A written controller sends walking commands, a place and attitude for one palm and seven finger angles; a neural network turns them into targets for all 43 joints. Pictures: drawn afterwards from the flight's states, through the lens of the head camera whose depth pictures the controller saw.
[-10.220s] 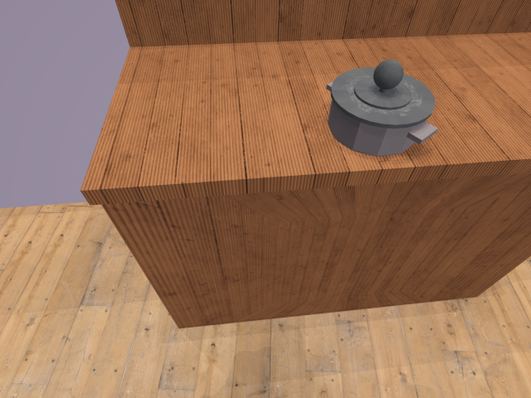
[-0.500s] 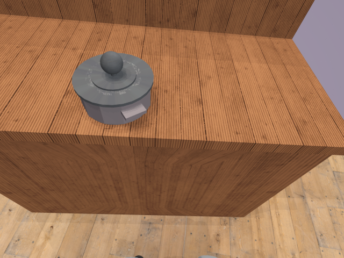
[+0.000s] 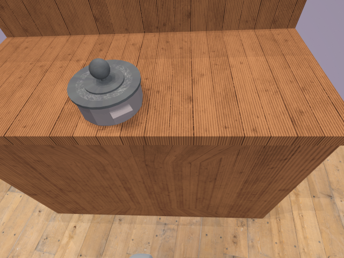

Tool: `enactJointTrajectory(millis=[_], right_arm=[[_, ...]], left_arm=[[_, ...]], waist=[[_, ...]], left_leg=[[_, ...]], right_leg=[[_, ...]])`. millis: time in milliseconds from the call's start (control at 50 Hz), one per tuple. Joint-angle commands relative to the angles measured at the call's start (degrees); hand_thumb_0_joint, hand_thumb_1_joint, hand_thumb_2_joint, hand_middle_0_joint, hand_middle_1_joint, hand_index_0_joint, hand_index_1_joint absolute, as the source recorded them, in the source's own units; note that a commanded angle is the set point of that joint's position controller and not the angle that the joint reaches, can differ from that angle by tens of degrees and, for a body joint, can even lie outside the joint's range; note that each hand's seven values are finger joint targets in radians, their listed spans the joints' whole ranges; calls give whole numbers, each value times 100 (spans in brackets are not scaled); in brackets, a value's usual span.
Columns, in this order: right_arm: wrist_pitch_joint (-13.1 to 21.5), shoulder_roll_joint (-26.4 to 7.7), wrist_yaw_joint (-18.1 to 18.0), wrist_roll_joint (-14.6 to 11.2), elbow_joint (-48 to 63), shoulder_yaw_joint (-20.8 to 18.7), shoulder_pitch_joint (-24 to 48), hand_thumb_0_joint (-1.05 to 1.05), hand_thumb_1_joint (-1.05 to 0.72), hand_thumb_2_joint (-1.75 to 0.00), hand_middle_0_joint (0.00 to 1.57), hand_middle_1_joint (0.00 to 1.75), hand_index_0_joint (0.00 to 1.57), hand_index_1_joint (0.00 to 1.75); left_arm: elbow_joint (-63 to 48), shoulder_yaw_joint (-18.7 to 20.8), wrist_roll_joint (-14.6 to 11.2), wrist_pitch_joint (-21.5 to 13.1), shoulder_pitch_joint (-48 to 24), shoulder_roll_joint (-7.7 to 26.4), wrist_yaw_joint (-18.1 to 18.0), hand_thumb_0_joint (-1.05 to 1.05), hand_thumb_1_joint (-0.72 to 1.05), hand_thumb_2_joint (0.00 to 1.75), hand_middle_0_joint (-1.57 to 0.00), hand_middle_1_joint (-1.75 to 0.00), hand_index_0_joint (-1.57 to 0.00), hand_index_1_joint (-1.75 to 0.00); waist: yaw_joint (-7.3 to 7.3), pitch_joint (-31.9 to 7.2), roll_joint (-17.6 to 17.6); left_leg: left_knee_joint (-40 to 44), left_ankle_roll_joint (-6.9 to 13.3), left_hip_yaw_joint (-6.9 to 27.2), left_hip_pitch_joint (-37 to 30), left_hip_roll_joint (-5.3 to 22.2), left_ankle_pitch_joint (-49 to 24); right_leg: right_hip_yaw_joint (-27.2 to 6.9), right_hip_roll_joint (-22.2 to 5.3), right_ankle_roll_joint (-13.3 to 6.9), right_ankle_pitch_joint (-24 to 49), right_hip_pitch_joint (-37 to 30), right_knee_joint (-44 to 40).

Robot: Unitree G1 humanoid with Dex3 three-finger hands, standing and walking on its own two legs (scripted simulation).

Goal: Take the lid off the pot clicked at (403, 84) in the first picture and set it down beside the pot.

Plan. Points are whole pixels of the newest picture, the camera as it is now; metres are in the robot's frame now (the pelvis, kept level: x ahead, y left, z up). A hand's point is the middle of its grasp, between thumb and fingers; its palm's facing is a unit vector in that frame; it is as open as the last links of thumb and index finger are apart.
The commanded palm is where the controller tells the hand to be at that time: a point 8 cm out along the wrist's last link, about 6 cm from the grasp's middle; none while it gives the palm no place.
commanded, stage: look again from close up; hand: left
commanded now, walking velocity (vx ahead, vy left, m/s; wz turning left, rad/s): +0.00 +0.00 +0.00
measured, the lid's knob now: (99, 68) +0.50 +0.22 +0.17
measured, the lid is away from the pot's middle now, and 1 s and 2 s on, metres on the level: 0.00 0.00 0.00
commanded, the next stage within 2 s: lift the closed hand beside the body in 0.80 s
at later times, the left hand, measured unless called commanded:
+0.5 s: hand out of the picture +0.08 +0.26 -0.18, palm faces -0.01 -0.96 -0.26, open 7.3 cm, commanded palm none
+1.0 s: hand out of the picture +0.13 +0.24 -0.13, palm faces +0.11 -0.95 -0.29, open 7.2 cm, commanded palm +0.12 +0.29 -0.05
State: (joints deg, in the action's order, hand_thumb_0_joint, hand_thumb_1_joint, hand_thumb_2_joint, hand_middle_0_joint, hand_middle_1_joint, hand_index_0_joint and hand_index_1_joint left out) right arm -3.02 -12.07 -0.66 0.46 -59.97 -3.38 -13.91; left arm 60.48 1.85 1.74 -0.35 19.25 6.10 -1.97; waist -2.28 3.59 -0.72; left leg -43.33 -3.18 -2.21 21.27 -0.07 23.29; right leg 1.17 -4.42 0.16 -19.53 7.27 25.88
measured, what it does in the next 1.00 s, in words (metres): steps on the spot: left foot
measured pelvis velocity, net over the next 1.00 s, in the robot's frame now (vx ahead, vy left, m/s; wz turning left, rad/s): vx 0.02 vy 0.04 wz -0.01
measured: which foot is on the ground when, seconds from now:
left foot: up 0.00-0.08, down 0.10-1.00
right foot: down 0.00-1.00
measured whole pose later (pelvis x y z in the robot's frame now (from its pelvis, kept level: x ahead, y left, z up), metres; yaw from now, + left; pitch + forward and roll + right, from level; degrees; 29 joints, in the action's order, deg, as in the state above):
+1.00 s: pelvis +0.02 +0.04 -0.01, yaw -1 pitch +0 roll +0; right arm 9.4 -10.7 -1.1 -1.0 -53.2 0.5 -18.9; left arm 27.6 1.5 0.6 3.7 22.9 10.6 -5.7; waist -1.3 0.9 0.2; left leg -27.5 2.0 -2.8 11.2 -2.0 16.6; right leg -0.2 -2.5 0.8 -19.2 9.5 29.3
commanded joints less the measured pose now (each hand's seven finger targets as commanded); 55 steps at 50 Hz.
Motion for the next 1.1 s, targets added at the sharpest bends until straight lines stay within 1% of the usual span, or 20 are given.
enactJointTrajectory(millis=[0,40,60,80,100,140,160,220,240,300,360,860,880,900,920,940,960,1000,1020,1080], right_arm=[[384,-150,43,10,1053,98,163,0,-90,-90,20,30,20,30],[416,-428,17,20,862,85,-532,0,-90,-90,20,30,20,30],[428,-624,7,41,909,27,-526,0,-90,-90,20,30,20,30],[383,-808,-15,68,1009,10,-471,0,-90,-90,20,30,20,30],[344,-761,-51,78,1021,30,-269,0,-90,-90,20,30,20,30],[334,-613,-69,67,1129,117,303,0,-90,-90,20,30,20,30],[286,-630,-54,68,1233,139,509,0,-90,-90,20,30,20,30],[225,-394,-11,4,1296,161,371,0,-90,-90,20,30,20,30],[226,-410,8,14,1216,161,206,0,-90,-90,20,30,20,30],[369,-569,7,33,1117,149,89,0,-90,-90,20,30,20,30],[459,-608,-44,14,1072,169,68,0,-90,-90,20,30,20,30],[472,-556,-133,-10,388,164,-187,0,-90,-90,20,30,20,30],[482,-756,-99,-52,608,169,-127,0,-90,-90,20,30,20,30],[1522,-1095,39,-263,2167,84,-209,0,-90,-90,20,30,20,30],[1992,-824,-195,-189,2097,296,283,0,-90,-90,20,30,20,30],[2081,-584,-177,-251,1784,343,404,0,-90,-90,20,30,20,30],[2042,-586,-8,-226,1728,134,502,0,-90,-90,20,30,20,30],[1820,-707,143,-94,2018,-118,431,0,-90,-90,20,30,20,30],[1690,-734,136,-90,2202,-145,553,0,-90,-90,20,30,20,30],[1638,-649,45,-109,2954,-28,730,0,-90,-90,20,30,20,30]], left_arm=[[-498,161,12,-324,509,1442,-254,0,90,90,-20,-30,-20,-30],[-640,139,-94,-322,233,1248,-231,0,90,90,-20,-30,-20,-30],[-718,115,-118,-229,188,1157,-180,0,90,90,-20,-30,-20,-30],[-774,93,-122,-138,290,917,-167,0,90,90,-20,-30,-20,-30],[-804,4,-105,-64,240,810,-149,0,90,90,-20,-30,-20,-30],[-667,-63,-84,51,327,822,-116,0,90,90,-20,-30,-20,-30],[-605,-51,-83,59,451,907,-97,0,90,90,-20,-30,-20,-30],[-739,-127,-51,-58,6,1223,-71,0,90,90,-20,-30,-20,-30],[-846,-105,-49,-74,-282,1318,-74,0,90,90,-20,-30,-20,-30],[-991,-61,-61,-2,-286,1234,-85,0,90,90,-20,-30,-20,-30],[-970,-63,-96,20,-86,1189,-108,0,90,90,-20,-30,-20,-30],[-667,-51,-138,29,-322,1247,-73,0,90,90,-20,-30,-20,-30],[-404,-64,-33,-93,-72,1154,-263,0,90,90,-20,-30,-20,-30],[-7030,1070,-449,-831,-3050,2817,-415,0,90,90,-24,-35,-24,-35],[-6472,879,-32,-397,-529,2447,-601,0,90,90,-29,-40,-29,-40],[-5364,139,-84,275,865,1002,-682,0,90,90,-33,-44,-33,-44],[-4452,-78,-91,567,1595,380,-703,0,90,90,-38,-49,-38,-49],[-4115,192,14,474,1283,651,-608,0,90,90,-46,-59,-46,-59],[-4267,461,34,331,1333,901,-543,0,90,90,-51,-64,-51,-64],[-6288,885,-139,-87,1406,1456,-448,0,90,90,-64,-78,-64,-78]], waist=[[245,-849,1331],[521,-1411,832],[443,-1376,-590],[365,-1085,-1365],[266,-557,-1328],[7,61,-1399],[-108,60,-852],[299,135,632],[420,233,970],[285,-13,-25],[128,-460,-181],[204,-399,1],[260,-401,42],[-134,-2994,-576],[-205,-3025,-2001],[-41,-2150,-1845],[-76,-1257,-995],[68,-216,704],[74,-110,1018],[-123,-1026,-22]], left_leg=[[686,492,-209,-20,-240,-372],[1583,629,-41,-1263,102,-2034],[1449,797,503,-2114,598,-3156],[1508,1240,1242,-1987,1344,-4368],[1575,1356,1219,-1445,1350,-4800],[1753,1250,1086,-297,1097,-3442],[1591,1090,1013,-130,927,-2594],[1254,482,418,-502,170,-67],[1228,460,333,-696,147,-301],[1798,659,790,-733,516,-1341],[1864,761,906,-977,687,-2617],[1825,614,541,-1304,587,-2573],[949,459,493,-1105,751,-4203],[1835,138,815,-2531,203,-4869],[1824,75,803,-3301,494,-5792],[1944,45,714,-2888,406,-5763],[1954,94,629,-2320,431,-5367],[1864,244,479,-1253,367,-4080],[1865,317,362,-1062,290,-3504],[1956,329,143,-1504,126,-2951]], right_leg=[[-749,-781,-403,7104,-973,694],[-410,-446,-284,5177,-539,1387],[-147,-110,-225,3046,591,1812],[7,244,-155,-295,1269,2096],[16,328,-116,-1552,1478,2073],[-1,273,-131,-1092,1043,1679],[-45,337,-166,-491,841,1051],[-1340,-369,-527,-495,1521,-388],[-1339,-381,-528,-290,1700,-378],[-599,141,-219,476,1192,322],[-308,227,-134,770,674,516],[-504,-30,-164,1526,463,113],[-502,-191,-61,2683,433,219],[-3,195,-217,2935,-213,373],[-38,294,-274,2085,310,510],[156,257,-172,1380,445,362],[259,297,-167,1221,488,74],[458,340,-93,1902,624,-203],[444,345,-70,1999,641,-249],[286,300,-104,1970,64,-305]])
